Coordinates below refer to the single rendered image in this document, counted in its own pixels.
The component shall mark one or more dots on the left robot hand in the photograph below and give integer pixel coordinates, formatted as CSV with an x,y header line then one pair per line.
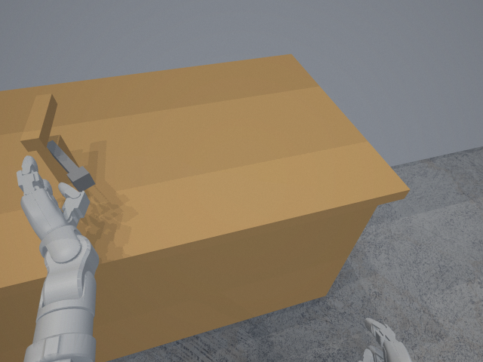
x,y
41,207

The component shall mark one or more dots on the counter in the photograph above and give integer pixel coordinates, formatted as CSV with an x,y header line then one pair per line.
x,y
222,192

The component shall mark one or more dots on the right robot hand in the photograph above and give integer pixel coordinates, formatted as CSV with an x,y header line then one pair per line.
x,y
393,350

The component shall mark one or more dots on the tap lever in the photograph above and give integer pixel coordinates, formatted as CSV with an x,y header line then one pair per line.
x,y
78,176

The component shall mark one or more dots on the left robot forearm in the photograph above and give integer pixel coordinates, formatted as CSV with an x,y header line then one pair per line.
x,y
65,318

